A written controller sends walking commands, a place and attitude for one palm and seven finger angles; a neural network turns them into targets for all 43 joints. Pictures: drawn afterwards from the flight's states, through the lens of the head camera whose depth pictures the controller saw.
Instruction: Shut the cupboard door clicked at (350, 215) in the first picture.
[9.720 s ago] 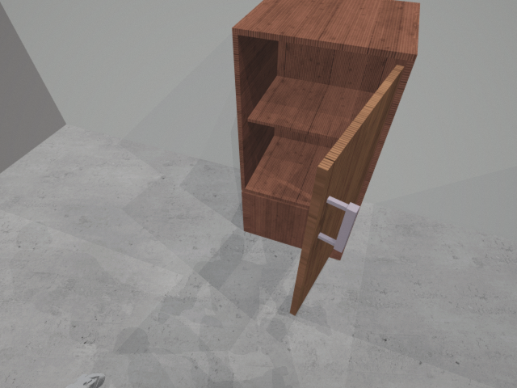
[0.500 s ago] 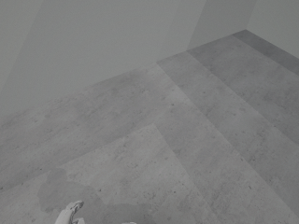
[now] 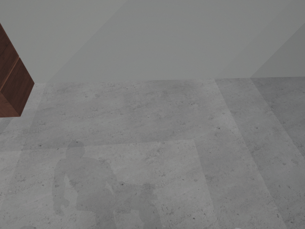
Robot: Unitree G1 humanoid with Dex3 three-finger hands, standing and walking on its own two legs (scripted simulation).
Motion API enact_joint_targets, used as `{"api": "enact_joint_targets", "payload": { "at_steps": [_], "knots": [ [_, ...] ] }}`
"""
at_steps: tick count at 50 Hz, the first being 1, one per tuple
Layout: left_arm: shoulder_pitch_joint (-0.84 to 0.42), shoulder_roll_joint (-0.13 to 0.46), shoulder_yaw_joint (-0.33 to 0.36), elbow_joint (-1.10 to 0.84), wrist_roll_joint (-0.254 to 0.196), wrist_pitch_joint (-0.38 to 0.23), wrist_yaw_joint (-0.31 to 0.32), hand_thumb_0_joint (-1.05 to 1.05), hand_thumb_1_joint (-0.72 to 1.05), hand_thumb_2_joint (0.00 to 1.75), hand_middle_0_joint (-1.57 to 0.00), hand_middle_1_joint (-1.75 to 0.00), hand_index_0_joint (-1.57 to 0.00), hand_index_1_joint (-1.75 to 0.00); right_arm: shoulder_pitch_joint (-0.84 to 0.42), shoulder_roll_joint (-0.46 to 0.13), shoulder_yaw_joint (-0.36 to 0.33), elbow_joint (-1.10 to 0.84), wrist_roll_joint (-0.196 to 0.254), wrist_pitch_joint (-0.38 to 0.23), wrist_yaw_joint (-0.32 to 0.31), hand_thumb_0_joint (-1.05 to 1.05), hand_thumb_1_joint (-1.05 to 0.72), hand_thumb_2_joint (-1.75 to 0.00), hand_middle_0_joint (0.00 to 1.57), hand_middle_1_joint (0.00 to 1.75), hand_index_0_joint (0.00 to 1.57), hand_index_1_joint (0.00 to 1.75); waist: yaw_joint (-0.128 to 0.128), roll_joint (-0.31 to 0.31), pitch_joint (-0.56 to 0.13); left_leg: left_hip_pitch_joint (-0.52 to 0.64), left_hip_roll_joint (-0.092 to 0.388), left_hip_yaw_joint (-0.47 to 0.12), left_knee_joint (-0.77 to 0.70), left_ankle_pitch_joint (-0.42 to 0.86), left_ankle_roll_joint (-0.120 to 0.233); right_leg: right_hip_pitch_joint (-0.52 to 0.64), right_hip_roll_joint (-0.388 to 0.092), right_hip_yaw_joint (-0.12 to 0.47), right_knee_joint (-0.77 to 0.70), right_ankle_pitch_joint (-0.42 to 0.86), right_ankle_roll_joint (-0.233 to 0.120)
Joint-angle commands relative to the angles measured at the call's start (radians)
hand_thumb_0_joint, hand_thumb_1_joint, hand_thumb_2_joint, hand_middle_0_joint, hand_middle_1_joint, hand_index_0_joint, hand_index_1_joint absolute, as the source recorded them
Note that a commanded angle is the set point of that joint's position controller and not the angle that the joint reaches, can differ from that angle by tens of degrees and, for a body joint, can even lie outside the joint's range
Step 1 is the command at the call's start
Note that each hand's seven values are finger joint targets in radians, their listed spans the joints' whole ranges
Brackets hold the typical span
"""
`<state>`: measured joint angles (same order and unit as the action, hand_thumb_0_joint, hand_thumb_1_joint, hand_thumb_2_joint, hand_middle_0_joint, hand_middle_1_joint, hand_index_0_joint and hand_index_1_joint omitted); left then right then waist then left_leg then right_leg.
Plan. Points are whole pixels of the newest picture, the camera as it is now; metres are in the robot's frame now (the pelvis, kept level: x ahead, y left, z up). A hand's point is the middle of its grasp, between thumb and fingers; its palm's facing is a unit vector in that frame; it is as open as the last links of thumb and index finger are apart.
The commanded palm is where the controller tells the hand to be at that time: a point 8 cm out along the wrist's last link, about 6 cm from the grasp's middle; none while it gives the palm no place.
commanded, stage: walk to a spot facing it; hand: left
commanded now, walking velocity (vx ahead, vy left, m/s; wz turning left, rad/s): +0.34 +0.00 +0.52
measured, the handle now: out of the picture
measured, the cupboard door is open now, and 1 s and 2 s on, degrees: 77 77 77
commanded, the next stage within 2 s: turn to face it in 1.62 s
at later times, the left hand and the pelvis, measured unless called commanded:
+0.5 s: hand (101, 189) +0.25 +0.17 -0.14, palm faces +0.25 -0.94 -0.22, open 7.4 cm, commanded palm none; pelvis +0.18 -0.03 +0.00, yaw +15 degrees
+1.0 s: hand (81, 194) +0.24 +0.24 -0.17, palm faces +0.49 -0.86 -0.16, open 7.4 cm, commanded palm none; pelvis +0.35 +0.10 +0.01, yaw +25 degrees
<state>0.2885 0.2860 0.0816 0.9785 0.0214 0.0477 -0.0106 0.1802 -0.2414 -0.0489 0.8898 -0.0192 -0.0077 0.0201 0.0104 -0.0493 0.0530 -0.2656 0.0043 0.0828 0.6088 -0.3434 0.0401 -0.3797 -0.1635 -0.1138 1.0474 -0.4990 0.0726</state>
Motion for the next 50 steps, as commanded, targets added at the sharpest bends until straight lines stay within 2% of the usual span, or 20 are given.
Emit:
{"api": "enact_joint_targets", "payload": {
  "at_steps": [1,9,14,16,17,18,19,20,21,25,31,37,39,40,41,42,43,45,48,50],
  "knots": [
    [-0.137,0.059,0.015,-0.140,0.003,-0.058,-0.020,0.00,0.90,0.90,-0.20,-0.30,-0.20,-0.30,0.096,-0.176,-0.036,-0.015,-0.002,-0.030,-0.029,0.00,-0.90,-0.90,0.20,0.30,0.20,0.30,-0.049,0.196,0.012,0.171,0.243,-0.365,-0.387,0.097,0.109,-0.298,0.002,0.081,0.129,0.166,0.009],
    [-0.211,0.037,0.000,-0.169,-0.001,-0.065,-0.022,0.00,0.90,0.90,-0.20,-0.30,-0.20,-0.30,0.172,-0.161,-0.040,0.036,0.005,-0.049,-0.027,0.00,-0.90,-0.90,0.20,0.30,0.20,0.30,-0.057,0.163,0.022,0.228,0.225,-0.338,-0.395,0.242,0.157,-0.320,0.019,0.069,-0.106,0.247,0.043],
    [-0.249,0.007,-0.004,-0.189,-0.006,-0.086,-0.027,0.00,0.90,0.90,-0.20,-0.30,-0.20,-0.30,0.176,-0.154,-0.044,0.062,-0.004,-0.048,-0.029,0.00,-0.90,-0.90,0.20,0.30,0.20,0.30,-0.058,0.185,0.022,0.171,0.201,-0.321,-0.311,0.364,0.135,-0.132,0.080,0.016,-0.365,0.260,0.024],
    [-0.148,0.014,0.004,-0.156,-0.004,-0.094,-0.024,0.00,0.90,0.90,-0.20,-0.30,-0.20,-0.30,0.149,-0.150,-0.044,0.066,-0.004,-0.045,-0.034,0.00,-0.90,-0.90,0.20,0.30,0.20,0.30,-0.005,0.167,0.000,0.072,0.179,-0.310,-0.212,0.395,0.109,0.088,0.114,-0.002,-0.460,0.304,0.005],
    [-0.005,0.044,0.015,-0.114,-0.001,-0.106,-0.020,0.00,0.90,0.90,-0.20,-0.30,-0.20,-0.30,0.136,-0.140,-0.043,0.064,0.000,-0.047,-0.034,0.00,-0.90,-0.90,0.20,0.30,0.20,0.30,0.062,0.101,-0.060,0.005,0.129,-0.279,-0.051,0.398,0.076,0.285,0.117,0.009,-0.534,0.331,-0.008],
    [0.166,0.130,0.037,-0.065,0.008,-0.123,-0.009,0.00,0.90,0.90,-0.20,-0.30,-0.20,-0.30,0.148,-0.096,-0.038,0.053,0.011,-0.056,-0.027,0.00,-0.90,-0.90,0.20,0.30,0.20,0.30,0.130,-0.074,-0.177,-0.152,0.047,-0.204,0.225,0.257,0.025,0.554,-0.055,0.180,-0.607,0.250,-0.062],
    [0.266,0.243,0.060,-0.045,0.011,-0.125,0.006,0.00,0.90,0.90,-0.20,-0.30,-0.20,-0.30,0.192,-0.028,-0.027,0.018,0.017,-0.058,-0.024,0.00,-0.90,-0.90,0.20,0.30,0.20,0.30,0.135,-0.345,-0.279,-0.364,-0.086,-0.123,0.548,-0.234,-0.020,0.695,-0.369,0.608,-0.741,0.241,-0.158],
    [0.224,0.220,0.055,-0.049,-0.001,-0.117,0.014,0.00,0.90,0.90,-0.20,-0.30,-0.20,-0.30,0.147,-0.074,-0.037,0.011,0.010,-0.056,-0.019,0.00,-0.90,-0.90,0.20,0.30,0.20,0.30,0.127,-0.207,-0.227,-0.389,-0.003,-0.173,0.682,-0.213,-0.001,0.570,-0.392,0.652,-0.815,0.022,-0.202],
    [0.123,0.178,0.043,-0.067,0.003,-0.116,0.015,0.00,0.90,0.90,-0.20,-0.30,-0.20,-0.30,0.089,-0.057,-0.040,0.007,0.003,-0.054,-0.011,0.00,-0.90,-0.90,0.20,0.30,0.20,0.30,0.098,-0.154,-0.129,-0.432,0.036,-0.162,0.757,-0.113,-0.001,0.432,-0.356,0.623,-0.853,-0.141,-0.199],
    [0.004,0.011,-0.004,-0.058,0.013,-0.130,0.024,0.00,0.90,0.90,-0.20,-0.30,-0.20,-0.30,0.089,-0.007,-0.035,0.052,-0.009,-0.013,0.012,0.00,-0.90,-0.90,0.20,0.30,0.20,0.30,0.001,-0.110,-0.001,-0.337,0.103,-0.112,0.654,0.073,-0.033,0.157,-0.209,0.177,-0.856,0.132,-0.129],
    [0.079,0.009,-0.009,0.007,0.012,-0.143,0.027,0.00,0.90,0.90,-0.20,-0.30,-0.20,-0.30,-0.007,0.041,-0.020,0.020,-0.009,0.001,0.033,0.00,-0.90,-0.90,0.20,0.30,0.20,0.30,-0.002,-0.084,0.039,-0.342,0.114,-0.022,0.334,0.168,-0.058,0.197,-0.167,-0.031,-0.878,0.323,-0.138],
    [0.156,0.047,-0.011,0.056,0.009,-0.134,0.030,0.00,0.90,0.90,-0.20,-0.30,-0.20,-0.30,-0.114,0.028,-0.006,-0.014,-0.005,-0.020,0.040,0.00,-0.90,-0.90,0.20,0.30,0.20,0.30,0.037,-0.074,0.039,-0.228,0.084,0.034,0.074,0.128,-0.022,0.324,-0.206,-0.053,-0.803,0.494,-0.151],
    [0.139,0.064,-0.005,0.066,0.008,-0.129,0.029,0.00,0.90,0.90,-0.20,-0.30,-0.20,-0.30,-0.013,-0.003,-0.015,0.011,-0.009,-0.031,0.029,0.00,-0.90,-0.90,0.20,0.30,0.20,0.30,-0.021,-0.048,-0.012,-0.053,0.039,0.067,-0.006,0.101,-0.001,0.312,-0.201,-0.099,-0.639,0.627,-0.135],
    [0.126,0.066,-0.005,0.062,0.002,-0.126,0.027,0.00,0.90,0.90,-0.20,-0.30,-0.20,-0.30,0.122,-0.042,-0.027,0.053,-0.014,-0.038,0.020,0.00,-0.90,-0.90,0.20,0.30,0.20,0.30,-0.089,0.001,-0.080,0.157,0.012,0.072,-0.087,0.135,0.011,0.245,-0.157,-0.158,-0.428,0.677,-0.107],
    [0.158,0.020,-0.009,0.044,-0.006,-0.121,0.017,0.00,0.90,0.90,-0.20,-0.30,-0.20,-0.30,0.269,-0.162,-0.057,0.087,-0.022,-0.044,0.004,0.00,-0.90,-0.90,0.20,0.30,0.20,0.30,-0.144,0.243,-0.208,0.416,0.179,-0.184,-0.155,0.113,0.066,0.040,-0.046,-0.178,-0.114,0.434,-0.053],
    [0.137,-0.024,-0.027,-0.001,-0.016,-0.120,0.008,0.00,0.90,0.90,-0.20,-0.30,-0.20,-0.30,0.344,-0.253,-0.075,0.110,-0.009,-0.043,-0.014,0.00,-0.90,-0.90,0.20,0.30,0.20,0.30,-0.153,0.409,-0.225,0.536,0.396,-0.540,-0.281,0.223,0.153,-0.229,0.081,-0.103,0.138,-0.087,-0.022],
    [0.080,-0.002,-0.025,-0.016,-0.011,-0.115,0.017,0.00,0.90,0.90,-0.20,-0.30,-0.20,-0.30,0.309,-0.246,-0.068,0.115,0.003,-0.039,-0.023,0.00,-0.90,-0.90,0.20,0.30,0.20,0.30,-0.143,0.277,-0.221,0.478,0.437,-0.538,-0.318,0.144,0.174,-0.270,0.056,0.010,0.222,-0.086,-0.046],
    [0.021,-0.019,-0.022,0.010,-0.004,-0.103,0.010,0.00,0.90,0.90,-0.20,-0.30,-0.20,-0.30,0.149,-0.156,-0.047,0.069,0.005,-0.043,-0.033,0.00,-0.90,-0.90,0.20,0.30,0.20,0.30,-0.087,0.158,-0.058,0.215,0.385,-0.442,-0.381,-0.010,0.144,-0.288,-0.015,0.069,0.252,0.073,-0.040],
    [0.103,-0.064,-0.024,0.061,0.011,-0.076,0.001,0.00,0.90,0.90,-0.20,-0.30,-0.20,-0.30,0.087,-0.063,-0.018,0.079,0.003,-0.060,-0.034,0.00,-0.90,-0.90,0.20,0.30,0.20,0.30,-0.010,0.160,0.020,-0.003,0.264,-0.246,-0.444,0.016,0.088,-0.143,-0.019,0.063,0.140,0.195,-0.031],
    [0.121,-0.067,-0.021,0.065,0.011,-0.066,0.001,0.00,0.90,0.90,-0.20,-0.30,-0.20,-0.30,0.098,-0.053,-0.020,0.093,0.006,-0.066,-0.035,0.00,-0.90,-0.90,0.20,0.30,0.20,0.30,0.009,0.153,0.004,0.005,0.249,-0.225,-0.469,0.005,0.094,-0.154,-0.009,0.065,0.110,0.252,-0.025]
  ]
}}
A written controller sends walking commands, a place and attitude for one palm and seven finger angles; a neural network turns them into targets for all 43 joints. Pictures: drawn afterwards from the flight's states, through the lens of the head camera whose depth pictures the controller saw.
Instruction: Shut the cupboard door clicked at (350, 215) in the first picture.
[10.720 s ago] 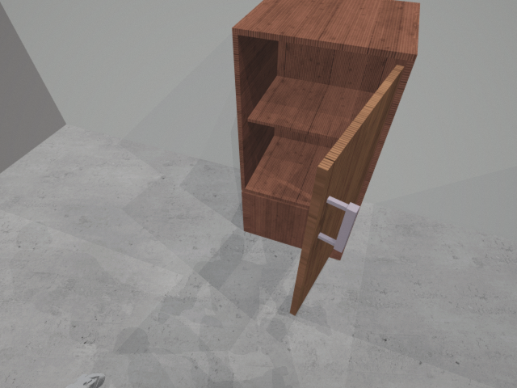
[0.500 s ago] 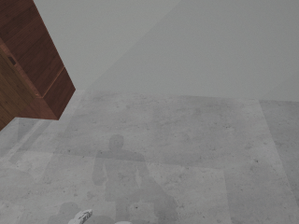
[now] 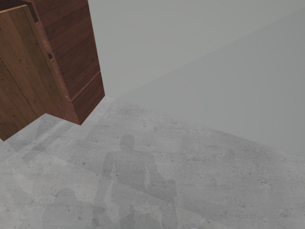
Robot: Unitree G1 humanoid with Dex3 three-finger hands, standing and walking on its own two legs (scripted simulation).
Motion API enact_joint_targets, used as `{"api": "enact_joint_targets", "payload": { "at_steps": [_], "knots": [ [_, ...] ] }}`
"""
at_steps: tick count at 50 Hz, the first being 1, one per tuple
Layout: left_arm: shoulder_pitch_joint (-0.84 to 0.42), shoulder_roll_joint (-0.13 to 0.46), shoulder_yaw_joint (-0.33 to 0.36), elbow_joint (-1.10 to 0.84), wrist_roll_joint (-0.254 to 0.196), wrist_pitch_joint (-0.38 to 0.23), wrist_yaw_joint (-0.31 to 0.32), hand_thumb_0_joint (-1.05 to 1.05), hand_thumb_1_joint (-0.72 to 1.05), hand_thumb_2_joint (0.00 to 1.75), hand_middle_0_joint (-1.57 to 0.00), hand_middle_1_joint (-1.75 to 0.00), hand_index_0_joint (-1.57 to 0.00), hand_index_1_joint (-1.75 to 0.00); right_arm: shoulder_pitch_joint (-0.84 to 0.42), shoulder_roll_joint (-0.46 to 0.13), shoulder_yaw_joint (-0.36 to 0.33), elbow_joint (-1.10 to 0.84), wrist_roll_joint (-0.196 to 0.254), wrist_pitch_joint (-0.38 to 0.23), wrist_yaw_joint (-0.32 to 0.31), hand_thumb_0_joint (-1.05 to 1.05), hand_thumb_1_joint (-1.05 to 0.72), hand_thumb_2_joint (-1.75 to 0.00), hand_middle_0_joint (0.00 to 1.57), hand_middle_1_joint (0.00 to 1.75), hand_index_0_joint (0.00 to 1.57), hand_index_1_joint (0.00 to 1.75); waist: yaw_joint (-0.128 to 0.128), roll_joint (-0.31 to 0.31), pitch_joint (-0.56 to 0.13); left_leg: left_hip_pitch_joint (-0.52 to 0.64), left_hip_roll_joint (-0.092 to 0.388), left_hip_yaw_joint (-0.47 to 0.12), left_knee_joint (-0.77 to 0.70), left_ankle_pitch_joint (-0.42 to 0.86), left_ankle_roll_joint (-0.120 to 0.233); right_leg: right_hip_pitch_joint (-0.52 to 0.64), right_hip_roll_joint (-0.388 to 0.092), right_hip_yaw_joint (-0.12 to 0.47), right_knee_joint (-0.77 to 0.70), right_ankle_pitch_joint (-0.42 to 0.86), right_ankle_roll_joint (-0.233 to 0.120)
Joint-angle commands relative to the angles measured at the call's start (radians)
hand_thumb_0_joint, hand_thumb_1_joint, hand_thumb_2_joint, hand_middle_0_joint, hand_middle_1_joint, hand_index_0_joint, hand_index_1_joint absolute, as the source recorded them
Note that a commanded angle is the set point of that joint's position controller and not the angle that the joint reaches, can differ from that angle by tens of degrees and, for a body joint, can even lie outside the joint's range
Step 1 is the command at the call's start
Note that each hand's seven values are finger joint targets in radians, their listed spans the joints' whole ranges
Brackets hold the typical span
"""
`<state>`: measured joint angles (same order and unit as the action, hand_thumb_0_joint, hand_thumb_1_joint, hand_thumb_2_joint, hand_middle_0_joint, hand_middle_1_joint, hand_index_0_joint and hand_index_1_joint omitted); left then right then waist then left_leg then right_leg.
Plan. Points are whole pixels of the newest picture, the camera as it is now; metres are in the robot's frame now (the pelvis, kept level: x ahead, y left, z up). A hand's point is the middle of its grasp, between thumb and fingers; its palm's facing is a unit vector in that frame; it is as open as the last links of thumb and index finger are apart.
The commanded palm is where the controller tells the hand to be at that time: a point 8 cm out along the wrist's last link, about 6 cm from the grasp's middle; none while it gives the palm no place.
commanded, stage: walk to a spot facing it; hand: left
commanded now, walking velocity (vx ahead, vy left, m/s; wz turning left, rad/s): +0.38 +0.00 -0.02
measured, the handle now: out of the picture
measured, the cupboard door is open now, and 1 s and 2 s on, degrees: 77 77 77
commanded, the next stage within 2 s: turn to face it in 0.62 s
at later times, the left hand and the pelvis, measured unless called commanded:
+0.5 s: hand (130, 167) +0.34 +0.11 -0.15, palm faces -0.02 -0.98 -0.20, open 7.4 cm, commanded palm none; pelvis +0.21 -0.07 -0.01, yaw +1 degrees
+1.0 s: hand (109, 173) +0.33 +0.19 -0.19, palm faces +0.32 -0.92 -0.21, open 7.4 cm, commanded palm none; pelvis +0.37 -0.01 -0.02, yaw +15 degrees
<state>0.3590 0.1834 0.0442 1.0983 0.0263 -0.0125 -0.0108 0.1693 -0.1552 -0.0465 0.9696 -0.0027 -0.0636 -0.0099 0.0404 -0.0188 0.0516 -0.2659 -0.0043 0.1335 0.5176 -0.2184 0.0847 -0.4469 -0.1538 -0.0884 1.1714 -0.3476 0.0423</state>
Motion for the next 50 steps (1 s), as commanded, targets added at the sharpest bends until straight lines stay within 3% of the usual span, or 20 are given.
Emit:
{"api": "enact_joint_targets", "payload": {
  "at_steps": [1,7,14,17,19,20,21,22,24,26,28,34,39,41,42,43,44,45,47,50],
  "knots": [
    [0.032,0.028,0.023,-0.067,0.008,0.000,0.001,0.00,0.90,0.90,-0.20,-0.30,-0.20,-0.30,0.118,-0.121,-0.033,0.008,-0.013,-0.013,-0.007,0.00,-0.90,-0.90,0.20,0.30,0.20,0.30,-0.022,0.106,0.025,0.010,0.259,-0.257,-0.393,-0.118,0.056,-0.123,-0.022,0.042,-0.030,0.138,0.011],
    [-0.149,0.041,0.035,-0.139,0.003,0.002,-0.011,0.00,0.90,0.90,-0.20,-0.30,-0.20,-0.30,0.208,-0.130,-0.030,0.048,-0.010,-0.024,-0.016,0.00,-0.90,-0.90,0.20,0.30,0.20,0.30,-0.051,0.075,0.058,0.164,0.281,-0.249,-0.403,0.014,0.096,-0.248,-0.021,0.058,-0.192,0.214,0.024],
    [-0.338,0.025,0.025,-0.207,-0.003,-0.016,-0.018,0.00,0.90,0.90,-0.20,-0.30,-0.20,-0.30,0.316,-0.131,-0.026,0.104,-0.023,-0.020,-0.017,0.00,-0.90,-0.90,0.20,0.30,0.20,0.30,-0.105,0.113,0.089,0.265,0.291,-0.198,-0.326,0.222,0.093,-0.189,0.031,0.001,-0.467,0.174,-0.004],
    [-0.326,0.027,0.027,-0.209,-0.003,-0.030,-0.019,0.00,0.90,0.90,-0.20,-0.30,-0.20,-0.30,0.320,-0.142,-0.026,0.119,-0.029,-0.015,-0.019,0.00,-0.90,-0.90,0.20,0.30,0.20,0.30,-0.089,0.122,0.061,0.257,0.290,-0.173,-0.236,0.356,0.073,-0.042,0.074,-0.031,-0.576,0.129,-0.034],
    [-0.133,0.065,0.036,-0.143,0.000,-0.046,-0.015,0.00,0.90,0.90,-0.20,-0.30,-0.20,-0.30,0.315,-0.142,-0.024,0.126,-0.022,-0.012,-0.016,0.00,-0.90,-0.90,0.20,0.30,0.20,0.30,0.002,0.042,-0.035,0.197,0.220,-0.118,0.000,0.522,0.024,0.254,0.132,-0.071,-0.688,0.191,-0.056],
    [0.027,0.126,0.051,-0.092,0.005,-0.058,-0.006,0.00,0.90,0.90,-0.20,-0.30,-0.20,-0.30,0.299,-0.123,-0.018,0.115,-0.010,-0.019,-0.010,0.00,-0.90,-0.90,0.20,0.30,0.20,0.30,0.070,0.001,-0.131,0.010,0.172,-0.078,0.207,0.438,-0.018,0.547,0.026,0.043,-0.693,0.222,-0.100],
    [0.199,0.244,0.083,-0.048,0.008,-0.065,0.009,0.00,0.90,0.90,-0.20,-0.30,-0.20,-0.30,0.309,-0.058,-0.010,0.085,0.001,-0.030,-0.004,0.00,-0.90,-0.90,0.20,0.30,0.20,0.30,0.114,-0.235,-0.263,-0.247,0.031,-0.008,0.531,-0.069,-0.062,0.787,-0.266,0.405,-0.766,0.319,-0.194],
    [0.207,0.283,0.084,-0.040,-0.010,-0.058,0.010,0.00,0.90,0.90,-0.20,-0.30,-0.20,-0.30,0.273,-0.090,-0.015,0.061,0.002,-0.021,-0.007,0.00,-0.90,-0.90,0.20,0.30,0.20,0.30,0.103,-0.181,-0.257,-0.333,0.022,-0.092,0.742,-0.351,-0.060,0.721,-0.372,0.535,-0.859,0.283,-0.270],
    [0.021,0.186,0.063,-0.080,-0.013,-0.053,0.019,0.00,0.90,0.90,-0.20,-0.30,-0.20,-0.30,0.170,-0.081,-0.027,0.051,-0.008,-0.006,-0.001,0.00,-0.90,-0.90,0.20,0.30,0.20,0.30,0.051,-0.070,-0.085,-0.402,0.120,-0.170,0.826,-0.192,-0.052,0.466,-0.320,0.418,-0.929,0.041,-0.220],
    [-0.073,0.090,0.032,-0.096,-0.005,-0.062,0.023,0.00,0.90,0.90,-0.20,-0.30,-0.20,-0.30,0.202,-0.033,-0.020,0.075,-0.020,0.020,0.007,0.00,-0.90,-0.90,0.20,0.30,0.20,0.30,-0.021,-0.076,-0.007,-0.332,0.149,-0.154,0.741,-0.079,-0.073,0.274,-0.230,0.191,-0.968,0.109,-0.149],
    [-0.070,0.062,0.022,-0.084,0.001,-0.070,0.026,0.00,0.90,0.90,-0.20,-0.30,-0.20,-0.30,0.233,-0.014,-0.018,0.086,-0.023,0.041,0.014,0.00,-0.90,-0.90,0.20,0.30,0.20,0.30,-0.052,-0.105,0.004,-0.305,0.144,-0.128,0.668,-0.054,-0.091,0.222,-0.195,0.074,-0.972,0.208,-0.134],
    [-0.063,0.096,0.027,-0.086,0.002,-0.076,0.030,0.00,0.90,0.90,-0.20,-0.30,-0.20,-0.30,0.085,-0.012,-0.018,-0.005,-0.020,0.055,0.049,0.00,-0.90,-0.90,0.20,0.30,0.20,0.30,-0.060,-0.135,0.053,-0.292,0.144,-0.051,0.381,0.054,-0.112,0.223,-0.167,-0.108,-0.960,0.372,-0.117],
    [-0.024,0.160,0.041,-0.085,0.001,-0.058,0.035,0.00,0.90,0.90,-0.20,-0.30,-0.20,-0.30,-0.014,-0.066,-0.013,-0.061,-0.020,0.048,0.055,0.00,-0.90,-0.90,0.20,0.30,0.20,0.30,-0.032,-0.111,0.032,-0.219,0.109,-0.014,0.186,0.009,-0.086,0.367,-0.217,-0.120,-0.814,0.579,-0.113],
    [-0.038,0.198,0.051,-0.102,-0.004,-0.049,0.033,0.00,0.90,0.90,-0.20,-0.30,-0.20,-0.30,0.074,-0.114,-0.024,-0.053,-0.025,0.045,0.046,0.00,-0.90,-0.90,0.20,0.30,0.20,0.30,-0.082,-0.090,-0.038,-0.047,0.045,0.020,0.091,0.031,-0.072,0.369,-0.208,-0.164,-0.593,0.731,-0.084],
    [-0.042,0.201,0.055,-0.116,-0.012,-0.043,0.030,0.00,0.90,0.90,-0.20,-0.30,-0.20,-0.30,0.181,-0.169,-0.041,-0.034,-0.030,0.043,0.039,0.00,-0.90,-0.90,0.20,0.30,0.20,0.30,-0.140,0.005,-0.121,0.144,0.032,-0.001,-0.003,0.184,-0.059,0.294,-0.166,-0.193,-0.370,0.667,-0.047],
    [-0.005,0.157,0.051,-0.151,-0.030,-0.033,0.018,0.00,0.90,0.90,-0.20,-0.30,-0.20,-0.30,0.257,-0.298,-0.067,-0.032,-0.038,0.037,0.026,0.00,-0.90,-0.90,0.20,0.30,0.20,0.30,-0.154,0.286,-0.226,0.374,0.284,-0.342,-0.030,0.577,0.055,0.030,-0.005,-0.201,-0.060,0.120,0.033],
    [-0.057,0.131,0.034,-0.201,-0.028,-0.028,0.020,0.00,0.90,0.90,-0.20,-0.30,-0.20,-0.30,0.290,-0.369,-0.069,-0.026,-0.016,0.044,0.018,0.00,-0.90,-0.90,0.20,0.30,0.20,0.30,-0.158,0.335,-0.251,0.368,0.434,-0.531,-0.086,0.791,0.150,-0.074,0.062,-0.077,0.120,-0.340,0.038],
    [-0.086,0.131,0.038,-0.214,-0.026,-0.020,0.031,0.00,0.90,0.90,-0.20,-0.30,-0.20,-0.30,0.242,-0.343,-0.062,-0.035,-0.009,0.040,0.012,0.00,-0.90,-0.90,0.20,0.30,0.20,0.30,-0.142,0.195,-0.238,0.321,0.437,-0.513,-0.101,0.649,0.162,-0.123,0.045,0.014,0.156,-0.294,0.031],
    [-0.101,0.120,0.041,-0.196,-0.018,-0.001,0.032,0.00,0.90,0.90,-0.20,-0.30,-0.20,-0.30,0.079,-0.286,-0.053,-0.086,-0.011,0.047,0.000,0.00,-0.90,-0.90,0.20,0.30,0.20,0.30,-0.098,0.226,-0.141,0.121,0.361,-0.470,-0.172,0.246,0.125,-0.138,-0.001,0.062,0.123,-0.187,0.039],
    [-0.031,0.106,0.048,-0.172,-0.009,0.022,0.021,0.00,0.90,0.90,-0.20,-0.30,-0.20,-0.30,-0.030,-0.240,-0.039,-0.118,-0.019,0.048,0.003,0.00,-0.90,-0.90,0.20,0.30,0.20,0.30,-0.032,0.146,-0.117,-0.048,0.246,-0.351,-0.211,0.126,0.067,-0.022,0.016,0.057,0.023,-0.057,0.041]
  ]
}}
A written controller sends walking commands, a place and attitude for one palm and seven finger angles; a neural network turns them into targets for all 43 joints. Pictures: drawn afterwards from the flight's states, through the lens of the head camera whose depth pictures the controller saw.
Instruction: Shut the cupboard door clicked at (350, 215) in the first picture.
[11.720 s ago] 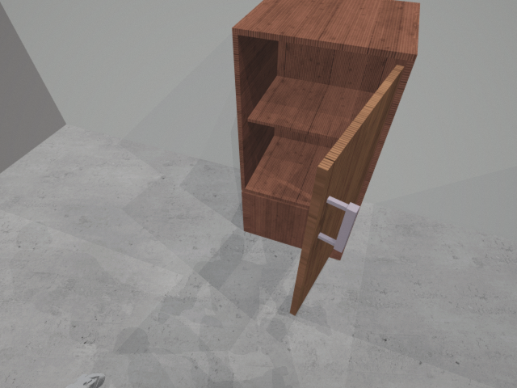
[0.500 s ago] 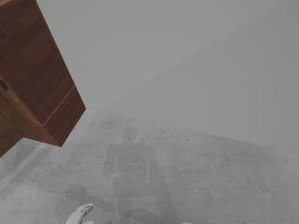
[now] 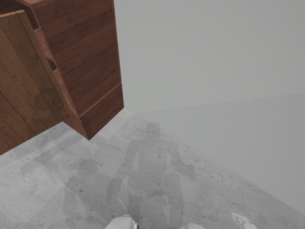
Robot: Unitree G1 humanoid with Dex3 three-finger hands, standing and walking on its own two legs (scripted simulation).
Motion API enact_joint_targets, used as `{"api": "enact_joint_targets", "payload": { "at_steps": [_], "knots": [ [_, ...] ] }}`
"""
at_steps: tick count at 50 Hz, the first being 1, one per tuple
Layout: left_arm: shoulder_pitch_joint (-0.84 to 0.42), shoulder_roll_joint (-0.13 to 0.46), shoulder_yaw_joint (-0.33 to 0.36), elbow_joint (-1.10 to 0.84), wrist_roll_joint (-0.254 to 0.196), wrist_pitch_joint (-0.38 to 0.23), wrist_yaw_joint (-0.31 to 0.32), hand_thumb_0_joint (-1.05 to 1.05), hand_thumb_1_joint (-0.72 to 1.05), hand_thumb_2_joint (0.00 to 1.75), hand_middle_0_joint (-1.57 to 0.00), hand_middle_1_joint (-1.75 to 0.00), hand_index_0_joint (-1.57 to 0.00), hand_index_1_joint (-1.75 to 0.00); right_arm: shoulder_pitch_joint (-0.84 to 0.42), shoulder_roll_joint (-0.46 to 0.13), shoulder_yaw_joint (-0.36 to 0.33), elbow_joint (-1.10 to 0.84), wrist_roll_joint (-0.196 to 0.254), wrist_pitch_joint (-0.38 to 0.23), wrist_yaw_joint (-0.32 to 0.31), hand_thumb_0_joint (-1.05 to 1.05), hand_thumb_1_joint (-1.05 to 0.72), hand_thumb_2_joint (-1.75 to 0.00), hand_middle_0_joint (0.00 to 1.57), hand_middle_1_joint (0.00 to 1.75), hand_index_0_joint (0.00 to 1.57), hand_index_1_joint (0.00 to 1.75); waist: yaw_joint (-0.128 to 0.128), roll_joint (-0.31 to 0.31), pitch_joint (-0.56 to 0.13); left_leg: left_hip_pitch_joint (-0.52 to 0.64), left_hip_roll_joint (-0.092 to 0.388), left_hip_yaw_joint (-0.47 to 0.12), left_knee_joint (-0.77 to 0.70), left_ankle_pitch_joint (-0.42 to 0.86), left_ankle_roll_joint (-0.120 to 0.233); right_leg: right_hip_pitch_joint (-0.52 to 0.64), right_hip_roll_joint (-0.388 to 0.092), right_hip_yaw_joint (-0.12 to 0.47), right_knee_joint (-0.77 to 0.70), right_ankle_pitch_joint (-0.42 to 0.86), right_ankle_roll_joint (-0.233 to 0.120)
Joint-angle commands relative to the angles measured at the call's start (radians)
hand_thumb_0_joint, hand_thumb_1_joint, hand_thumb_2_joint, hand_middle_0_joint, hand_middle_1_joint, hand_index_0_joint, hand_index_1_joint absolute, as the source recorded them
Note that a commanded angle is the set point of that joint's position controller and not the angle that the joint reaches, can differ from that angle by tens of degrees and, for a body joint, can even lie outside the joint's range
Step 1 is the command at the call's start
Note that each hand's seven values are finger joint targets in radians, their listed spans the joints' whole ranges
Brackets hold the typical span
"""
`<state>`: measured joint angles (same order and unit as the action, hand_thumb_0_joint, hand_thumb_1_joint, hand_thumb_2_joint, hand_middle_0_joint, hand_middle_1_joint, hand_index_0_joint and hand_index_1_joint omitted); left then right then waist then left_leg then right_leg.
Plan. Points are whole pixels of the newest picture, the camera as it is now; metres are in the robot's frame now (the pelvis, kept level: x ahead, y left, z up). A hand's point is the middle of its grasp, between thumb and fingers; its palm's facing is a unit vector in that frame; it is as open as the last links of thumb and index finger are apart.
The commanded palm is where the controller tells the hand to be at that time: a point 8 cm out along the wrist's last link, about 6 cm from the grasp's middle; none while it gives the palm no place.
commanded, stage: turn to face it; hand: left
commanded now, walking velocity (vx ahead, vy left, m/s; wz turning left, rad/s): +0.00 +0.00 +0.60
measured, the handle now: out of the picture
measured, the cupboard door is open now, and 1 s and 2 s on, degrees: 77 77 77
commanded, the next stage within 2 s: take the last steps up to it in 1.20 s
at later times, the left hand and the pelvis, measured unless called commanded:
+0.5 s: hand out of the picture +0.07 +0.15 -0.12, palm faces +0.31 -0.91 -0.29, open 7.4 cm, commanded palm none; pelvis +0.04 -0.06 +0.02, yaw +19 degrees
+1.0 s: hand out of the picture -0.05 +0.20 -0.14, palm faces +0.60 -0.76 -0.27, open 7.4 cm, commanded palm none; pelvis +0.02 -0.02 +0.02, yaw +36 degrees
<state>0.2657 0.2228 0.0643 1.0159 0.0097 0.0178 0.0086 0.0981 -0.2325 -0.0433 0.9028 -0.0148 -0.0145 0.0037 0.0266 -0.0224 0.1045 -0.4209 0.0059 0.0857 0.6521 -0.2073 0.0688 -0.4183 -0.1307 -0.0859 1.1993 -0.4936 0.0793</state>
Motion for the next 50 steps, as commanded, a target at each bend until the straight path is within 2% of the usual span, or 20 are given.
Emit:
{"api": "enact_joint_targets", "payload": {
  "at_steps": [1,6,9,12,14,15,16,17,19,20,22,26,33,36,37,38,39,41,43,50],
  "knots": [
    [0.061,0.070,0.030,-0.096,0.007,0.000,0.004,0.00,0.90,0.90,-0.20,-0.30,-0.20,-0.30,0.035,-0.163,-0.044,-0.055,-0.007,0.002,-0.009,0.00,-0.90,-0.90,0.20,0.30,0.20,0.30,-0.017,0.147,-0.159,0.068,0.224,-0.309,-0.368,0.045,0.079,-0.032,0.001,0.054,-0.024,0.105,0.004],
    [-0.014,0.073,0.032,-0.158,0.008,0.010,0.010,0.00,0.90,0.90,-0.20,-0.30,-0.20,-0.30,0.062,-0.169,-0.062,-0.059,-0.010,0.019,-0.007,0.00,-0.90,-0.90,0.20,0.30,0.20,0.30,-0.037,0.134,-0.137,0.097,0.216,-0.405,-0.384,-0.069,0.102,-0.071,0.032,0.069,-0.168,0.109,0.010],
    [-0.067,0.072,0.029,-0.199,0.007,0.003,0.011,0.00,0.90,0.90,-0.20,-0.30,-0.20,-0.30,0.099,-0.170,-0.072,-0.055,-0.011,0.026,-0.007,0.00,-0.90,-0.90,0.20,0.30,0.20,0.30,-0.057,0.137,-0.150,0.150,0.206,-0.459,-0.349,0.002,0.113,-0.056,0.064,0.073,-0.287,0.072,0.007],
    [-0.045,0.064,0.024,-0.212,-0.002,-0.004,0.017,0.00,0.90,0.90,-0.20,-0.30,-0.20,-0.30,0.091,-0.171,-0.081,-0.063,-0.013,0.034,-0.007,0.00,-0.90,-0.90,0.20,0.30,0.20,0.30,-0.044,0.163,-0.177,0.142,0.186,-0.490,-0.294,0.149,0.109,0.058,0.099,0.066,-0.449,0.066,-0.004],
    [0.013,0.083,0.027,-0.204,-0.005,-0.012,0.020,0.00,0.90,0.90,-0.20,-0.30,-0.20,-0.30,0.065,-0.159,-0.083,-0.075,-0.006,0.039,-0.005,0.00,-0.90,-0.90,0.20,0.30,0.20,0.30,-0.010,0.151,-0.177,0.048,0.141,-0.482,-0.236,0.178,0.073,0.223,0.115,0.060,-0.646,0.176,-0.013],
    [0.060,0.108,0.034,-0.201,-0.003,-0.021,0.025,0.00,0.90,0.90,-0.20,-0.30,-0.20,-0.30,0.059,-0.131,-0.080,-0.085,0.000,0.039,-0.003,0.00,-0.90,-0.90,0.20,0.30,0.20,0.30,0.017,0.086,-0.196,-0.037,0.084,-0.443,-0.153,0.111,0.023,0.356,0.065,0.101,-0.823,0.237,-0.028],
    [0.079,0.200,0.053,-0.207,0.016,-0.029,0.032,0.00,0.90,0.90,-0.20,-0.30,-0.20,-0.30,0.074,-0.055,-0.073,-0.102,0.011,0.039,0.004,0.00,-0.90,-0.90,0.20,0.30,0.20,0.30,0.026,-0.185,-0.191,-0.237,-0.053,-0.267,0.065,-0.165,-0.068,0.470,-0.198,0.362,-0.970,0.163,-0.112],
    [0.025,0.245,0.048,-0.228,0.014,-0.021,0.029,0.00,0.90,0.90,-0.20,-0.30,-0.20,-0.30,0.070,-0.069,-0.076,-0.118,-0.002,0.037,0.002,0.00,-0.90,-0.90,0.20,0.30,0.20,0.30,0.012,-0.258,-0.150,-0.250,-0.095,-0.156,0.289,-0.344,-0.107,0.340,-0.374,0.461,-0.976,0.276,-0.212],
    [-0.080,0.188,0.044,-0.251,0.009,-0.024,0.035,0.00,0.90,0.90,-0.20,-0.30,-0.20,-0.30,0.079,-0.093,-0.087,-0.087,-0.009,0.061,0.008,0.00,-0.90,-0.90,0.20,0.30,0.20,0.30,-0.039,-0.152,-0.079,-0.197,-0.025,-0.181,0.529,-0.281,-0.105,0.166,-0.319,0.364,-0.960,0.304,-0.221],
    [-0.117,0.151,0.030,-0.250,0.009,-0.027,0.032,0.00,0.90,0.90,-0.20,-0.30,-0.20,-0.30,0.090,-0.083,-0.082,-0.065,-0.012,0.066,0.015,0.00,-0.90,-0.90,0.20,0.30,0.20,0.30,-0.058,-0.107,-0.039,-0.199,-0.002,-0.161,0.580,-0.213,-0.115,0.159,-0.253,0.242,-0.922,0.394,-0.201],
    [-0.096,0.128,0.021,-0.237,0.011,-0.037,0.030,0.00,0.90,0.90,-0.20,-0.30,-0.20,-0.30,0.112,-0.066,-0.071,-0.052,-0.009,0.066,0.022,0.00,-0.90,-0.90,0.20,0.30,0.20,0.30,-0.058,-0.132,-0.058,-0.202,0.007,-0.122,0.583,-0.168,-0.135,0.232,-0.202,0.115,-0.864,0.592,-0.182],
    [0.014,0.158,0.026,-0.191,0.016,-0.031,0.028,0.00,0.90,0.90,-0.20,-0.30,-0.20,-0.30,0.039,-0.060,-0.057,-0.065,-0.006,0.071,0.023,0.00,-0.90,-0.90,0.20,0.30,0.20,0.30,-0.004,-0.160,-0.095,-0.167,0.011,-0.064,0.440,-0.206,-0.152,0.346,-0.206,0.050,-0.821,0.737,-0.182],
    [0.045,0.217,0.045,-0.162,0.020,-0.013,0.022,0.00,0.90,0.90,-0.20,-0.30,-0.20,-0.30,-0.021,-0.066,-0.033,-0.082,0.005,0.057,0.020,0.00,-0.90,-0.90,0.20,0.30,0.20,0.30,0.029,-0.237,-0.138,-0.001,0.003,0.025,0.104,-0.242,-0.127,0.386,-0.241,-0.011,-0.744,0.823,-0.185],
    [0.013,0.216,0.051,-0.159,0.007,-0.006,0.017,0.00,0.90,0.90,-0.20,-0.30,-0.20,-0.30,0.077,-0.104,-0.040,-0.064,0.001,0.039,0.015,0.00,-0.90,-0.90,0.20,0.30,0.20,0.30,-0.032,-0.162,-0.196,0.229,-0.003,0.034,-0.211,-0.011,-0.102,0.311,-0.216,-0.087,-0.570,0.753,-0.105],
    [0.014,0.185,0.047,-0.178,-0.002,-0.004,0.012,0.00,0.90,0.90,-0.20,-0.30,-0.20,-0.30,0.144,-0.193,-0.062,-0.052,-0.005,0.027,0.013,0.00,-0.90,-0.90,0.20,0.30,0.20,0.30,-0.075,0.033,-0.257,0.443,0.126,-0.125,-0.285,0.213,-0.047,0.129,-0.157,-0.117,-0.370,0.556,-0.048],
    [-0.022,0.113,0.023,-0.224,-0.005,-0.003,0.004,0.00,0.90,0.90,-0.20,-0.30,-0.20,-0.30,0.196,-0.305,-0.090,-0.044,-0.002,0.027,0.007,0.00,-0.90,-0.90,0.20,0.30,0.20,0.30,-0.108,0.347,-0.251,0.569,0.392,-0.458,-0.264,0.694,0.095,-0.174,-0.020,-0.098,-0.174,-0.142,0.021],
    [-0.091,0.128,0.014,-0.246,0.006,0.012,0.017,0.00,0.90,0.90,-0.20,-0.30,-0.20,-0.30,0.246,-0.302,-0.082,-0.016,0.004,0.036,0.001,0.00,-0.90,-0.90,0.20,0.30,0.20,0.30,-0.126,0.246,-0.247,0.514,0.425,-0.417,-0.236,0.726,0.153,-0.170,-0.016,0.005,-0.090,-0.195,0.011],
    [-0.124,0.123,0.020,-0.215,-0.003,0.012,0.019,0.00,0.90,0.90,-0.20,-0.30,-0.20,-0.30,0.154,-0.246,-0.070,-0.031,-0.003,0.033,-0.021,0.00,-0.90,-0.90,0.20,0.30,0.20,0.30,-0.099,0.284,-0.164,0.395,0.330,-0.362,-0.239,0.665,0.145,-0.182,-0.014,0.058,-0.029,-0.089,0.016],
    [-0.072,0.123,0.021,-0.178,0.000,0.014,0.009,0.00,0.90,0.90,-0.20,-0.30,-0.20,-0.30,0.056,-0.198,-0.050,-0.056,-0.006,0.029,-0.021,0.00,-0.90,-0.90,0.20,0.30,0.20,0.30,-0.042,0.205,-0.132,0.328,0.246,-0.277,-0.252,0.594,0.097,-0.133,0.003,0.056,-0.039,0.023,0.018],
    [-0.097,0.102,0.010,-0.186,0.001,0.016,0.009,0.00,0.90,0.90,-0.20,-0.30,-0.20,-0.30,0.080,-0.188,-0.054,-0.050,-0.008,0.030,-0.017,0.00,-0.90,-0.90,0.20,0.30,0.20,0.30,-0.055,0.164,-0.134,0.318,0.237,-0.336,-0.284,0.452,0.116,-0.066,0.049,0.056,-0.242,0.044,0.021]
  ]
}}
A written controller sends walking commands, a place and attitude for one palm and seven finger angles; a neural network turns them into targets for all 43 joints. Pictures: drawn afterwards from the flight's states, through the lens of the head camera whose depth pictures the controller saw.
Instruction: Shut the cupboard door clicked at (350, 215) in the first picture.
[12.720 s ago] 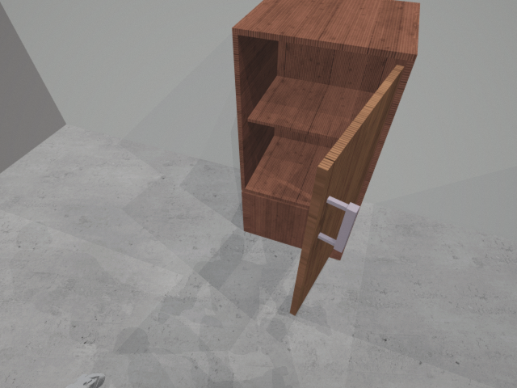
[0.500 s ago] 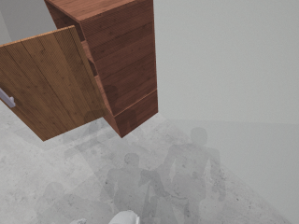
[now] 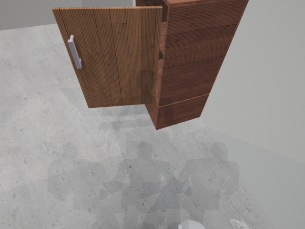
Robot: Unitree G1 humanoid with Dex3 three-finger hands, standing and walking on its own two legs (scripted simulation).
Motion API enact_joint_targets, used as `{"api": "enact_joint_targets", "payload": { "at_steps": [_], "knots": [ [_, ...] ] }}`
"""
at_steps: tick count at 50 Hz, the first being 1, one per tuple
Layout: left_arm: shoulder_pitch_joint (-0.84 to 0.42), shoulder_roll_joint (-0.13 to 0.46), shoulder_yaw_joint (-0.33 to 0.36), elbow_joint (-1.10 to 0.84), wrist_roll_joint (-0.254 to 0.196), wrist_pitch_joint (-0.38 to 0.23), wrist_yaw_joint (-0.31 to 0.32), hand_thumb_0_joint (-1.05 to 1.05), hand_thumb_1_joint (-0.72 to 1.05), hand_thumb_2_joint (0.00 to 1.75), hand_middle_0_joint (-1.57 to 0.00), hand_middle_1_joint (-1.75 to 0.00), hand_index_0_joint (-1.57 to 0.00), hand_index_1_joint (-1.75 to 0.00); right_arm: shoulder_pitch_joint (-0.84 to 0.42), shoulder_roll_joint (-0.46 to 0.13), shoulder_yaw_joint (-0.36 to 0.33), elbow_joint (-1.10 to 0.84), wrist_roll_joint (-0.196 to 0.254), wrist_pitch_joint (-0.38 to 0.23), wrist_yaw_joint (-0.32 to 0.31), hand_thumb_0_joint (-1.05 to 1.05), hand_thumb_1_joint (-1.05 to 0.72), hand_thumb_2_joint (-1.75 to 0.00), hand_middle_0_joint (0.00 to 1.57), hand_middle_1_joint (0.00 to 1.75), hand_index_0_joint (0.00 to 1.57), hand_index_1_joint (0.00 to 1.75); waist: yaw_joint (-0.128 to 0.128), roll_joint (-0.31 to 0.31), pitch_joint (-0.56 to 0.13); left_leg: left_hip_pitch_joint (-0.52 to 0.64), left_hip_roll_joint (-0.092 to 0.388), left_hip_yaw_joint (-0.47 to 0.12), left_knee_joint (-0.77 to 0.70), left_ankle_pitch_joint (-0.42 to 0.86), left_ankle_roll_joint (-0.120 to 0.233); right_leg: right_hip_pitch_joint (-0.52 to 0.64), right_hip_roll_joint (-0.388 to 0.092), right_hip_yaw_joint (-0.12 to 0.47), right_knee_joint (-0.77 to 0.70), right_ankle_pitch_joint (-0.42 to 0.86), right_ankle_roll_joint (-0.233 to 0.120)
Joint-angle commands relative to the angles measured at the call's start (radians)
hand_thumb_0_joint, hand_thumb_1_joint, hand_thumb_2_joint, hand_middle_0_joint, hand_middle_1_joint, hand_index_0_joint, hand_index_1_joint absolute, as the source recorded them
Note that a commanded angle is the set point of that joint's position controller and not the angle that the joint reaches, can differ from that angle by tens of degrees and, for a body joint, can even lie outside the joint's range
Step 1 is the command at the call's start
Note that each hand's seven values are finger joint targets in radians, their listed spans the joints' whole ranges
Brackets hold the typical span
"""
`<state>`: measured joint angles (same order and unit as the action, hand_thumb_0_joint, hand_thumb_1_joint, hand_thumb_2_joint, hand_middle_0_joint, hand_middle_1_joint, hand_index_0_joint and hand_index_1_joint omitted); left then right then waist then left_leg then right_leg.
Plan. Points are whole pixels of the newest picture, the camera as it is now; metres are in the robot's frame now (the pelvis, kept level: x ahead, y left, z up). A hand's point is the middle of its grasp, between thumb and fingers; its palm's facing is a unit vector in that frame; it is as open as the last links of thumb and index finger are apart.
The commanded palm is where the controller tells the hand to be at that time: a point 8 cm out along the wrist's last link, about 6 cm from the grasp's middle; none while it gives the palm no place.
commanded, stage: turn to face it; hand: left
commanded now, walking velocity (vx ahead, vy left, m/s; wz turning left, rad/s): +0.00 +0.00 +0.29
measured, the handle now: (75, 52) +0.78 +0.40 -0.03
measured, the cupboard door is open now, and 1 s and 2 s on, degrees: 77 77 77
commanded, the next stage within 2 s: take the last steps up to it in 0.20 s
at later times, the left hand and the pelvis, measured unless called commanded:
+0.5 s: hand out of the picture -0.02 +0.15 -0.15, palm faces +0.24 -0.94 -0.25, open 7.4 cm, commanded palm none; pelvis -0.01 -0.04 +0.01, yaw +11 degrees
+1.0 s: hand out of the picture +0.06 +0.24 -0.17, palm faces +0.25 -0.95 -0.19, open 7.4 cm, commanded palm none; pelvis +0.07 +0.05 +0.00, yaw +12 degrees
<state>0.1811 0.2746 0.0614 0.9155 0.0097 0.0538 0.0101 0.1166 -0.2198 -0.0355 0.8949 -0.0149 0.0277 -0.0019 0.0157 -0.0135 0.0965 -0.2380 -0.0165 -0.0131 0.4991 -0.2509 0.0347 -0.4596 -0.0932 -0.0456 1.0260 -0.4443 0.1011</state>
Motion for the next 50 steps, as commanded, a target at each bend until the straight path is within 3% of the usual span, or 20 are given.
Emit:
{"api": "enact_joint_targets", "payload": {
  "at_steps": [1,6,8,9,10,11,12,14,15,21,27,30,32,33,34,35,36,38,42,50],
  "knots": [
    [-0.021,0.047,0.011,-0.087,0.000,-0.021,0.008,0.00,0.90,0.90,-0.20,-0.30,-0.20,-0.30,0.065,-0.198,-0.062,-0.039,-0.009,-0.010,-0.010,0.00,-0.90,-0.90,0.20,0.30,0.20,0.30,-0.047,0.147,-0.124,0.122,0.254,-0.245,-0.129,0.486,0.149,0.000,0.020,0.014,-0.101,-0.008,-0.005],
    [0.039,0.032,0.006,-0.074,-0.006,-0.034,0.014,0.00,0.90,0.90,-0.20,-0.30,-0.20,-0.30,0.035,-0.188,-0.064,-0.042,-0.010,-0.002,-0.009,0.00,-0.90,-0.90,0.20,0.30,0.20,0.30,-0.014,0.173,-0.128,0.033,0.225,-0.286,-0.093,0.461,0.131,0.176,0.066,-0.008,-0.341,0.069,-0.027],
    [0.102,0.046,0.010,-0.054,-0.004,-0.049,0.019,0.00,0.90,0.90,-0.20,-0.30,-0.20,-0.30,0.031,-0.161,-0.061,-0.042,0.000,-0.003,-0.008,0.00,-0.90,-0.90,0.20,0.30,0.20,0.30,0.017,0.126,-0.149,-0.047,0.169,-0.262,-0.013,0.353,0.074,0.341,0.051,-0.004,-0.589,0.247,-0.035],
    [0.131,0.104,0.019,-0.047,0.007,-0.064,0.024,0.00,0.90,0.90,-0.20,-0.30,-0.20,-0.30,0.052,-0.116,-0.056,-0.039,0.009,-0.007,-0.003,0.00,-0.90,-0.90,0.20,0.30,0.20,0.30,0.026,-0.021,-0.170,-0.147,0.090,-0.192,0.113,0.167,0.009,0.455,-0.078,0.124,-0.700,0.347,-0.066],
    [0.131,0.183,0.034,-0.046,0.019,-0.071,0.027,0.00,0.90,0.90,-0.20,-0.30,-0.20,-0.30,0.055,-0.053,-0.044,-0.065,0.013,-0.009,0.000,0.00,-0.90,-0.90,0.20,0.30,0.20,0.30,0.023,-0.268,-0.137,-0.301,-0.057,-0.036,0.308,-0.254,-0.060,0.476,-0.322,0.354,-0.724,0.526,-0.186],
    [0.134,0.181,0.037,-0.057,0.010,-0.070,0.026,0.00,0.90,0.90,-0.20,-0.30,-0.20,-0.30,0.040,-0.104,-0.060,-0.057,0.003,0.013,-0.007,0.00,-0.90,-0.90,0.20,0.30,0.20,0.30,0.040,-0.245,-0.141,-0.248,-0.018,-0.094,0.481,-0.358,-0.059,0.313,-0.388,0.374,-0.745,0.478,-0.268],
    [0.079,0.157,0.037,-0.062,0.011,-0.065,0.029,0.00,0.90,0.90,-0.20,-0.30,-0.20,-0.30,0.022,-0.105,-0.065,-0.044,0.000,0.025,-0.003,0.00,-0.90,-0.90,0.20,0.30,0.20,0.30,0.020,-0.206,-0.082,-0.247,-0.012,-0.099,0.611,-0.315,-0.056,0.223,-0.344,0.363,-0.769,0.370,-0.286],
    [-0.009,0.105,0.025,-0.078,0.010,-0.059,0.030,0.00,0.90,0.90,-0.20,-0.30,-0.20,-0.30,0.069,-0.096,-0.068,-0.001,-0.003,0.034,0.007,0.00,-0.90,-0.90,0.20,0.30,0.20,0.30,-0.031,-0.106,-0.040,-0.262,0.013,-0.076,0.715,-0.194,-0.066,0.183,-0.254,0.210,-0.754,0.298,-0.242],
    [-0.009,0.087,0.020,-0.078,0.012,-0.063,0.028,0.00,0.90,0.90,-0.20,-0.30,-0.20,-0.30,0.086,-0.083,-0.063,0.016,-0.006,0.034,0.010,0.00,-0.90,-0.90,0.20,0.30,0.20,0.30,-0.032,-0.122,-0.046,-0.252,0.015,-0.062,0.721,-0.148,-0.072,0.182,-0.214,0.157,-0.746,0.303,-0.218],
    [0.185,0.076,0.024,0.016,0.016,-0.089,0.021,0.00,0.90,0.90,-0.20,-0.30,-0.20,-0.30,0.023,-0.072,-0.047,0.022,-0.015,0.011,0.024,0.00,-0.90,-0.90,0.20,0.30,0.20,0.30,0.053,-0.144,-0.056,-0.342,0.069,0.008,0.542,-0.114,-0.098,0.389,-0.242,0.181,-0.813,0.103,-0.211],
    [0.254,0.087,0.026,0.091,0.026,-0.098,0.013,0.00,0.90,0.90,-0.20,-0.30,-0.20,-0.30,-0.014,-0.036,-0.029,0.020,-0.006,-0.011,0.034,0.00,-0.90,-0.90,0.20,0.30,0.20,0.30,0.071,-0.164,-0.053,-0.236,0.074,0.076,0.272,-0.156,-0.077,0.376,-0.262,0.149,-0.845,0.056,-0.223],
    [0.216,0.097,0.029,0.109,0.026,-0.092,0.008,0.00,0.90,0.90,-0.20,-0.30,-0.20,-0.30,0.053,-0.017,-0.023,0.036,-0.001,-0.023,0.033,0.00,-0.90,-0.90,0.20,0.30,0.20,0.30,0.033,-0.184,-0.046,-0.075,0.052,0.124,0.120,-0.142,-0.058,0.263,-0.237,0.089,-0.827,-0.006,-0.205],
    [0.177,0.086,0.029,0.119,0.016,-0.084,0.007,0.00,0.90,0.90,-0.20,-0.30,-0.20,-0.30,0.165,-0.021,-0.021,0.079,-0.001,-0.037,0.022,0.00,-0.90,-0.90,0.20,0.30,0.20,0.30,-0.024,-0.136,-0.065,0.149,0.028,0.175,-0.061,-0.027,-0.057,0.142,-0.184,0.014,-0.747,-0.070,-0.161],
    [0.171,0.047,0.020,0.118,0.011,-0.079,0.003,0.00,0.90,0.90,-0.20,-0.30,-0.20,-0.30,0.237,-0.061,-0.027,0.108,0.001,-0.047,0.011,0.00,-0.90,-0.90,0.20,0.30,0.20,0.30,-0.056,-0.017,-0.084,0.290,0.060,0.128,-0.125,-0.071,-0.051,0.044,-0.139,-0.026,-0.634,-0.074,-0.131],
    [0.168,-0.011,0.007,0.103,0.007,-0.075,-0.004,0.00,0.90,0.90,-0.20,-0.30,-0.20,-0.30,0.322,-0.138,-0.049,0.128,-0.005,-0.051,0.001,0.00,-0.90,-0.90,0.20,0.30,0.20,0.30,-0.095,0.226,-0.082,0.373,0.240,-0.130,-0.209,-0.258,0.001,-0.122,-0.034,-0.106,-0.392,-0.111,-0.084],
    [0.127,-0.064,-0.007,0.063,0.011,-0.074,-0.005,0.00,0.90,0.90,-0.20,-0.30,-0.20,-0.30,0.405,-0.211,-0.060,0.141,-0.011,-0.048,-0.009,0.00,-0.90,-0.90,0.20,0.30,0.20,0.30,-0.126,0.351,-0.031,0.333,0.407,-0.348,-0.347,-0.369,0.081,-0.240,0.032,-0.131,-0.165,-0.151,-0.068],
    [0.077,-0.042,-0.003,0.044,0.019,-0.073,-0.002,0.00,0.90,0.90,-0.20,-0.30,-0.20,-0.30,0.375,-0.202,-0.057,0.142,-0.013,-0.046,-0.011,0.00,-0.90,-0.90,0.20,0.30,0.20,0.30,-0.117,0.295,0.007,0.244,0.430,-0.389,-0.375,-0.467,0.116,-0.256,0.002,-0.048,-0.053,-0.126,-0.092],
    [0.058,-0.029,0.005,0.069,0.018,-0.068,-0.014,0.00,0.90,0.90,-0.20,-0.30,-0.20,-0.30,0.274,-0.121,-0.032,0.122,-0.008,-0.054,-0.020,0.00,-0.90,-0.90,0.20,0.30,0.20,0.30,-0.073,0.218,0.114,0.096,0.376,-0.284,-0.402,-0.393,0.112,-0.255,-0.039,-0.003,0.069,0.030,-0.095],
    [0.147,-0.052,0.004,0.110,0.019,-0.066,-0.025,0.00,0.90,0.90,-0.20,-0.30,-0.20,-0.30,0.256,-0.068,-0.018,0.126,-0.001,-0.090,-0.027,0.00,-0.90,-0.90,0.20,0.30,0.20,0.30,-0.014,0.106,0.040,0.147,0.290,-0.089,-0.369,-0.006,0.106,-0.209,-0.038,-0.006,0.082,0.189,-0.070],
    [-0.058,-0.066,0.004,0.024,0.008,-0.067,-0.032,0.00,0.90,0.90,-0.20,-0.30,-0.20,-0.30,0.359,-0.053,-0.018,0.191,-0.005,-0.105,-0.035,0.00,-0.90,-0.90,0.20,0.30,0.20,0.30,-0.042,0.106,0.077,0.227,0.313,-0.013,-0.323,0.321,0.140,-0.225,-0.037,-0.026,-0.190,0.244,-0.073]
  ]
}}
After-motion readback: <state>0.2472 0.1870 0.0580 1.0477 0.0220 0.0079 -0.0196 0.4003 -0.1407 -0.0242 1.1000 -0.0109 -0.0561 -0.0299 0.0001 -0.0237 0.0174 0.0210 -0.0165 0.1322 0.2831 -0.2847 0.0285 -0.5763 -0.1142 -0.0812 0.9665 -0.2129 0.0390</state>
